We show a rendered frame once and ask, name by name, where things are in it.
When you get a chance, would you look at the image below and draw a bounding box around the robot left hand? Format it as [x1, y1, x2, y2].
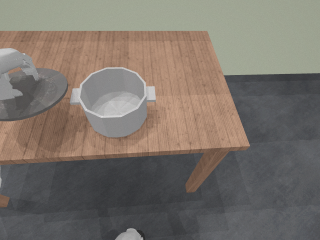
[0, 48, 39, 101]

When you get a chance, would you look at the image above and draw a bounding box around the lid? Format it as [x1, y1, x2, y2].
[0, 68, 69, 122]

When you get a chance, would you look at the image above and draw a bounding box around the pot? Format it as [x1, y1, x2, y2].
[69, 67, 156, 138]

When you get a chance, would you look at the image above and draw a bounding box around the knob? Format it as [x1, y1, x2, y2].
[9, 75, 36, 92]

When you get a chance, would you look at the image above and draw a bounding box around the table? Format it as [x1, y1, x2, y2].
[0, 31, 250, 208]

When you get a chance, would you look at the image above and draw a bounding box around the left robot shin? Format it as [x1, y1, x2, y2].
[126, 228, 140, 235]

